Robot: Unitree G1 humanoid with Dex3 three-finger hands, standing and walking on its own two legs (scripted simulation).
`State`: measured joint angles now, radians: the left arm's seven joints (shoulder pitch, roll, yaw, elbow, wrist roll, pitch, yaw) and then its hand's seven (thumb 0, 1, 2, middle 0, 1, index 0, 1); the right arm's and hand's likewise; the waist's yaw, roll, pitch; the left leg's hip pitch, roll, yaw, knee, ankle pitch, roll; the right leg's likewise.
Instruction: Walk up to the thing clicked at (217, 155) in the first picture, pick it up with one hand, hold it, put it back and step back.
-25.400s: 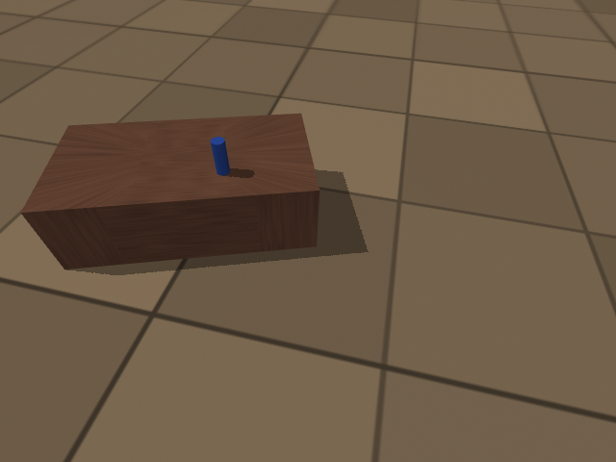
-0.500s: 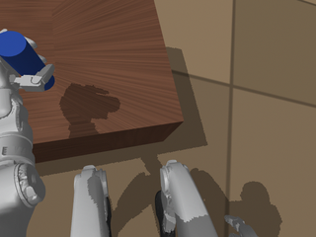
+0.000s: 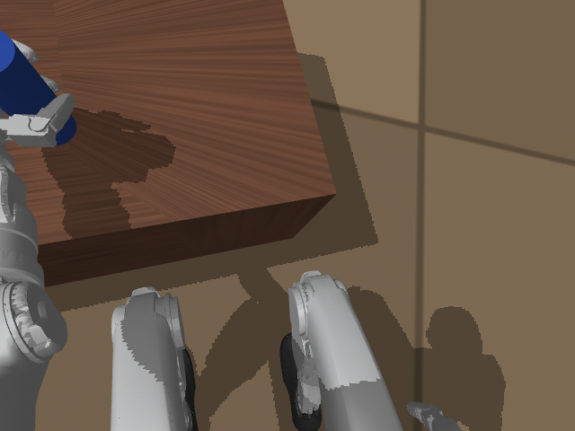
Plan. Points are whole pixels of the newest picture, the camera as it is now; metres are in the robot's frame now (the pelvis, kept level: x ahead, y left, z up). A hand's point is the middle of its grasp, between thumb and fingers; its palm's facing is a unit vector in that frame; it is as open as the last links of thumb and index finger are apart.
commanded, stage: lower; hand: left
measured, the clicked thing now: (24, 96) +0.53 +0.26 +0.01
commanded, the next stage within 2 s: loosen in 0.64 s
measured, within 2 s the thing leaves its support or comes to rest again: rests again in 0.50 s
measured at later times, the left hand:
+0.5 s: hand (42, 106) +0.53 +0.25 -0.02, palm faces +0.22 -0.97 -0.02, open 8.0 cm
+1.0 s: hand (47, 108) +0.53 +0.25 -0.03, palm faces +0.23 -0.97 +0.01, open 8.6 cm
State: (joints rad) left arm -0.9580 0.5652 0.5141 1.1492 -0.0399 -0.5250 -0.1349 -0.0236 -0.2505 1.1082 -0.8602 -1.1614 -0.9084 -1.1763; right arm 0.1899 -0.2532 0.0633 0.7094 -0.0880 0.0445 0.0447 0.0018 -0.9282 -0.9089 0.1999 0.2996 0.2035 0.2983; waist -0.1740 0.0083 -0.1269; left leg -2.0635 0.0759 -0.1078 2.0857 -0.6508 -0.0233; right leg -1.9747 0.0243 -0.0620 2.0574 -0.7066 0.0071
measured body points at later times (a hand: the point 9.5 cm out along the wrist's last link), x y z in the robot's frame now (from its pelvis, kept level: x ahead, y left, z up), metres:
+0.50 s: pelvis +0.00 +0.00 -0.02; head +0.22 +0.05 +0.36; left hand +0.52 +0.30 -0.02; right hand +0.06 -0.27 -0.14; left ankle +0.08 +0.14 -0.39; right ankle +0.08 -0.12 -0.39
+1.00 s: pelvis -0.01 +0.00 -0.04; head +0.22 +0.05 +0.35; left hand +0.52 +0.30 -0.03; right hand +0.05 -0.27 -0.16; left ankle +0.08 +0.14 -0.39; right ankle +0.08 -0.12 -0.39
